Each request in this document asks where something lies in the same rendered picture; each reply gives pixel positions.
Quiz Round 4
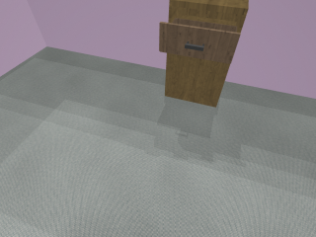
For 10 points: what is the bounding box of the drawer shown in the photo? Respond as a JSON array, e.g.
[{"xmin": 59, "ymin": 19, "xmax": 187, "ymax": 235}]
[{"xmin": 159, "ymin": 18, "xmax": 241, "ymax": 64}]

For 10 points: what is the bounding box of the handle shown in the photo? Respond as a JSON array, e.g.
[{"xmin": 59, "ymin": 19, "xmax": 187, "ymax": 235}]
[{"xmin": 185, "ymin": 41, "xmax": 204, "ymax": 51}]

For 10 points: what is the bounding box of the cabinet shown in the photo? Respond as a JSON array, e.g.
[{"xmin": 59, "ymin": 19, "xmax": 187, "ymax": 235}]
[{"xmin": 165, "ymin": 0, "xmax": 249, "ymax": 108}]

